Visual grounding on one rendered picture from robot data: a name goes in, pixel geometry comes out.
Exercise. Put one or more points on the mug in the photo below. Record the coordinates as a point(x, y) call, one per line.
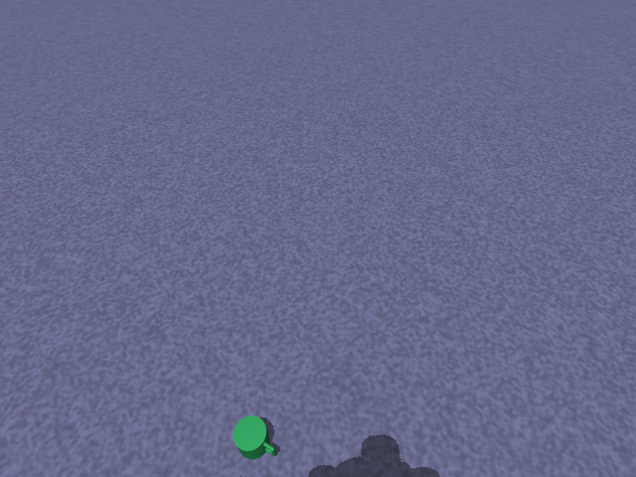
point(251, 437)

